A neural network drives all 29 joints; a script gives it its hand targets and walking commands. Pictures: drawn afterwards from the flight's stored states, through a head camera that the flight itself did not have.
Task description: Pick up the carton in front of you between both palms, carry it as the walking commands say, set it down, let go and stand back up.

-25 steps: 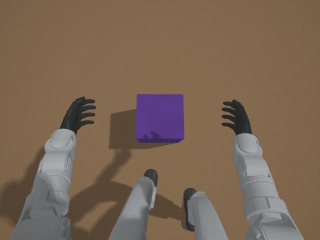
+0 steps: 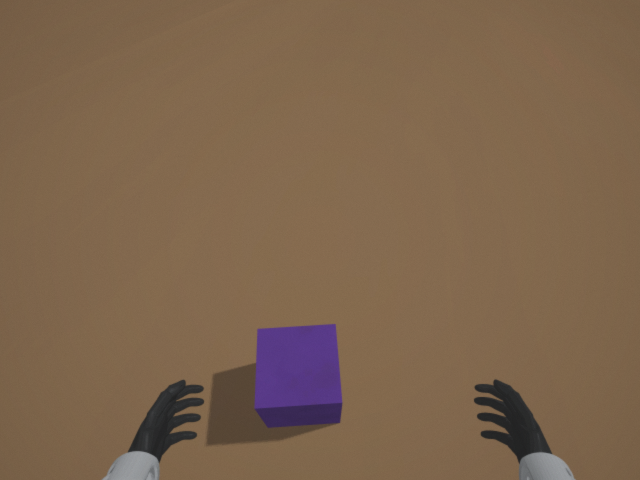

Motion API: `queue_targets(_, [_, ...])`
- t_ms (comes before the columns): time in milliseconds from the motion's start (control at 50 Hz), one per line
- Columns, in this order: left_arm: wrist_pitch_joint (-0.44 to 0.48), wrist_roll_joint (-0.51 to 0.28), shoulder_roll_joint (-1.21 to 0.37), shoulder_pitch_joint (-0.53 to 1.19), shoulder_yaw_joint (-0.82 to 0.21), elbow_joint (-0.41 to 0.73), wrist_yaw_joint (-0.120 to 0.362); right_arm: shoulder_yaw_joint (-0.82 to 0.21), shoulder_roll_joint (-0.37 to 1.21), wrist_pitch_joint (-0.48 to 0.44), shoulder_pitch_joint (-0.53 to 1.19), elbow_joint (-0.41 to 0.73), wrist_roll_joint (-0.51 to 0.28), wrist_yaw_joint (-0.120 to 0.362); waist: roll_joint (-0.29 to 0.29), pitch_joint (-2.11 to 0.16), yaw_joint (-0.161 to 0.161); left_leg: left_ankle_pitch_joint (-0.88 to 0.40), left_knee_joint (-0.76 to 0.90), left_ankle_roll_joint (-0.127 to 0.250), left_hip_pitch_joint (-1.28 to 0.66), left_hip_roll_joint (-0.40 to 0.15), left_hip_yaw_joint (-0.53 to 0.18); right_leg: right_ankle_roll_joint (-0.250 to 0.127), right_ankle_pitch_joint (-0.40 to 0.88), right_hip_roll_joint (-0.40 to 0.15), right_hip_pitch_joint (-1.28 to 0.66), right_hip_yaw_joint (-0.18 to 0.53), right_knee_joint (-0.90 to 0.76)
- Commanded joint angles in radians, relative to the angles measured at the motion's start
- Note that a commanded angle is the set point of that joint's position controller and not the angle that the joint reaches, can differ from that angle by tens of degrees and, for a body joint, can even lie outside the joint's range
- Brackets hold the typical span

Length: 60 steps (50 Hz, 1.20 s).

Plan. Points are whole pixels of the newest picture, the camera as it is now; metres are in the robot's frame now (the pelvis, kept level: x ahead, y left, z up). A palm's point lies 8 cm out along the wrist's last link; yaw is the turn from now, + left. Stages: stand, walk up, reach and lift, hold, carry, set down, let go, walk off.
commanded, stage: let go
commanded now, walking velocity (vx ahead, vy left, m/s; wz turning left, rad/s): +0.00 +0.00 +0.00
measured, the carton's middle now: (300, 377) +0.41 +0.10 -0.65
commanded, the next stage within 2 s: stand in 0.44 s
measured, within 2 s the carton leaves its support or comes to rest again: neither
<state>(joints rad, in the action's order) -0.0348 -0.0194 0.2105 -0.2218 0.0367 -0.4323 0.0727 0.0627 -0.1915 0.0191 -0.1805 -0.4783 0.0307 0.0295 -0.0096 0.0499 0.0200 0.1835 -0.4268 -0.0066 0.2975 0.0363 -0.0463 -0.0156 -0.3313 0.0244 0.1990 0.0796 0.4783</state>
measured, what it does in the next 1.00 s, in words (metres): stands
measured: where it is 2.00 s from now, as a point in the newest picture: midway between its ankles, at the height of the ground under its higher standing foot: outside the picture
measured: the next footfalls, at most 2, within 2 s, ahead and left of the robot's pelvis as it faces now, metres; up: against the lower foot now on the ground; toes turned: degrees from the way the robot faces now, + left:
none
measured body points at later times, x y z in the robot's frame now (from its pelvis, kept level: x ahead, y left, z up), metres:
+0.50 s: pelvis +0.02 +0.00 +0.00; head +0.02 +0.00 +0.45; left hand +0.18 +0.25 -0.08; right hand +0.18 -0.24 -0.09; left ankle +0.02 +0.13 -0.74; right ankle -0.05 -0.11 -0.74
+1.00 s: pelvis +0.05 +0.01 -0.02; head +0.05 +0.01 +0.43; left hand +0.10 +0.28 -0.13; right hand +0.18 -0.23 -0.14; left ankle +0.02 +0.13 -0.74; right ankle -0.05 -0.11 -0.74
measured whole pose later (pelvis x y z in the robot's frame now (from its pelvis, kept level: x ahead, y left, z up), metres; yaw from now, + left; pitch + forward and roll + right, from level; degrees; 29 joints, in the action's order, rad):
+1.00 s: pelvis +0.05 +0.01 -0.02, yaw +7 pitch +4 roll +1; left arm -0.01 0.01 0.27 -0.37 0.00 -0.63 -0.06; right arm 0.00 -0.25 -0.02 -0.30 -0.75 0.02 -0.03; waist -0.01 -0.08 0.03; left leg 0.39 -0.72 0.01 0.39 0.10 -0.13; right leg 0.00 -0.52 -0.02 0.19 -0.06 0.65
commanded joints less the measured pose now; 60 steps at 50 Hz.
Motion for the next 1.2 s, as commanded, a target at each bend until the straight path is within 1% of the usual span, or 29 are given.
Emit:
queue_targets(0, [-0.010, 0.003, 0.114, 0.026, 0.035, 0.090, -0.002, -0.006, -0.068, 0.006, 0.017, 0.116, -0.015, 0.011, -0.074, -0.079, -0.010, -0.196, -0.004, 0.002, -0.348, 0.032, 0.056, 0.038, 0.221, -0.027, 0.152, -0.034, -0.161])
queue_targets(60, [-0.036, 0.011, 0.121, 0.028, 0.043, 0.088, 0.000, -0.015, -0.076, 0.034, 0.013, 0.132, -0.025, 0.019, -0.068, -0.033, -0.015, -0.163, -0.001, 0.004, -0.362, 0.038, 0.063, 0.037, 0.216, -0.037, 0.145, -0.027, -0.178])
queue_targets(140, [-0.063, 0.025, 0.123, 0.021, 0.049, 0.087, -0.001, -0.020, -0.083, 0.063, 0.015, 0.139, -0.032, 0.026, -0.039, -0.009, -0.010, -0.167, -0.006, 0.004, -0.375, 0.040, 0.063, 0.035, 0.243, -0.039, 0.124, -0.022, -0.177])
queue_targets(220, [-0.077, 0.034, 0.119, 0.017, 0.051, 0.090, -0.002, -0.016, -0.086, 0.080, 0.006, 0.140, -0.028, 0.025, -0.028, -0.019, -0.011, -0.204, -0.010, 0.003, -0.378, 0.040, 0.057, 0.038, 0.325, -0.033, 0.089, -0.022, -0.157])
queue_targets(320, [-0.076, 0.035, 0.108, 0.016, 0.047, 0.099, -0.002, -0.006, -0.088, 0.085, -0.009, 0.141, -0.016, 0.020, -0.037, -0.050, -0.020, -0.264, -0.011, 0.004, -0.379, 0.038, 0.049, 0.044, 0.423, -0.025, 0.052, -0.029, -0.129])
queue_targets(340, [-0.128, 0.055, 0.157, 0.036, 0.058, 0.138, -0.030, -0.002, -0.088, 0.059, -0.052, 0.078, -0.032, 0.000, -0.019, -0.097, -0.021, -0.241, -0.038, 0.000, -0.325, 0.060, 0.055, 0.046, 0.522, -0.030, 0.009, -0.026, -0.102])
queue_targets(360, [-0.139, 0.044, 0.150, 0.013, 0.045, 0.134, -0.042, -0.007, -0.085, 0.052, -0.040, 0.087, -0.037, -0.011, -0.046, -0.097, -0.020, -0.242, -0.045, 0.000, -0.305, 0.057, 0.050, 0.053, 0.559, -0.029, -0.002, -0.028, -0.076])
queue_targets(420, [-0.146, 0.030, 0.130, 0.006, 0.033, 0.129, -0.055, -0.021, -0.088, 0.042, -0.012, 0.098, -0.041, -0.017, -0.055, -0.100, -0.015, -0.248, -0.045, 0.001, -0.283, 0.054, 0.044, 0.052, 0.527, -0.022, 0.009, -0.034, -0.069])
queue_targets(440, [-0.038, 0.056, 0.153, -0.047, 0.033, -0.002, -0.089, 0.014, -0.184, -0.015, -0.166, -0.085, 0.000, -0.047, -0.010, -0.082, -0.006, -0.053, -0.002, -0.030, -0.059, -0.085, -0.041, 0.033, -0.061, -0.076, -0.034, -0.068, -0.036])
queue_targets(460, [0.006, 0.072, 0.146, -0.091, 0.029, -0.012, -0.105, 0.015, -0.208, -0.037, -0.145, -0.083, 0.008, -0.058, 0.047, -0.032, 0.009, 0.112, 0.020, -0.033, 0.021, -0.086, -0.076, 0.013, -0.195, -0.083, 0.000, -0.033, -0.049])
queue_targets(480, [0.033, 0.077, 0.149, -0.080, 0.026, -0.029, -0.110, 0.007, -0.180, -0.053, -0.095, -0.077, 0.013, -0.057, 0.033, 0.005, 0.007, 0.169, 0.019, -0.033, 0.079, -0.078, -0.094, 0.003, -0.226, -0.095, 0.043, -0.010, -0.057])
queue_targets(500, [0.053, 0.074, 0.156, -0.058, 0.023, -0.033, -0.111, -0.004, -0.157, -0.067, -0.079, -0.083, 0.013, -0.051, 0.008, 0.008, 0.001, 0.144, 0.000, -0.028, 0.100, -0.069, -0.099, -0.003, -0.212, -0.109, 0.058, 0.013, -0.063])
queue_targets(520, [0.069, 0.070, 0.156, -0.040, 0.020, -0.035, -0.111, -0.012, -0.139, -0.080, -0.078, -0.097, 0.009, -0.043, -0.007, -0.017, -0.005, 0.070, -0.030, -0.020, 0.090, -0.060, -0.098, -0.003, -0.168, -0.122, 0.056, 0.025, -0.061])
queue_targets(540, [0.079, 0.064, 0.155, -0.032, 0.016, -0.040, -0.110, -0.016, -0.142, -0.094, -0.074, -0.112, 0.008, -0.036, -0.006, -0.067, -0.003, -0.021, -0.056, -0.011, 0.064, -0.058, -0.101, -0.001, -0.099, -0.132, 0.045, 0.031, -0.046])
queue_targets(580, [0.092, 0.055, 0.162, -0.051, 0.014, -0.062, -0.113, -0.016, -0.156, -0.110, -0.089, -0.146, 0.001, -0.030, 0.023, -0.144, 0.001, -0.206, -0.097, 0.008, 0.018, -0.068, -0.123, 0.013, 0.078, -0.118, 0.011, -0.005, 0.018])
queue_targets(600, [0.094, 0.051, 0.168, -0.069, 0.014, -0.074, -0.115, -0.017, -0.163, -0.111, -0.103, -0.162, -0.003, -0.032, 0.030, -0.173, 0.005, -0.272, -0.116, 0.015, 0.005, -0.068, -0.128, 0.019, 0.154, -0.111, -0.008, -0.022, 0.047])
queue_targets(620, [0.093, 0.047, 0.172, -0.085, 0.014, -0.083, -0.117, -0.018, -0.168, -0.109, -0.118, -0.177, -0.005, -0.034, 0.024, -0.189, 0.005, -0.312, -0.134, 0.020, -0.001, -0.065, -0.128, 0.022, 0.216, -0.109, -0.020, -0.033, 0.068])
queue_targets(640, [0.091, 0.043, 0.172, -0.097, 0.011, -0.090, -0.119, -0.019, -0.171, -0.105, -0.132, -0.191, -0.007, -0.037, 0.014, -0.195, 0.004, -0.326, -0.149, 0.023, 0.000, -0.061, -0.126, 0.023, 0.266, -0.110, -0.026, -0.040, 0.083])
queue_targets(700, [0.076, 0.034, 0.171, -0.122, 0.003, -0.102, -0.126, -0.024, -0.171, -0.090, -0.152, -0.213, -0.011, -0.045, -0.012, -0.178, 0.002, -0.297, -0.179, 0.030, 0.025, -0.047, -0.117, 0.018, 0.351, -0.118, -0.024, -0.055, 0.104])
queue_targets(760, [0.062, 0.031, 0.177, -0.148, 0.000, -0.114, -0.132, -0.028, -0.172, -0.077, -0.157, -0.220, -0.012, -0.050, -0.013, -0.152, 0.003, -0.282, -0.200, 0.035, 0.041, -0.039, -0.120, 0.012, 0.369, -0.119, -0.007, -0.072, 0.112])
queue_targets(940, [0.037, 0.029, 0.179, -0.191, -0.005, -0.141, -0.142, -0.032, -0.174, -0.050, -0.159, -0.222, -0.011, -0.061, 0.004, -0.120, 0.001, -0.289, -0.230, 0.047, 0.048, -0.029, -0.137, 0.001, 0.334, -0.112, 0.009, -0.107, 0.112])
queue_targets(1180, [0.017, 0.036, 0.181, -0.221, -0.007, -0.179, -0.142, -0.037, -0.172, -0.030, -0.153, -0.226, -0.008, -0.065, 0.010, -0.090, 0.004, -0.232, -0.221, 0.052, 0.067, -0.017, -0.153, -0.014, 0.241, -0.113, -0.007, -0.123, 0.083])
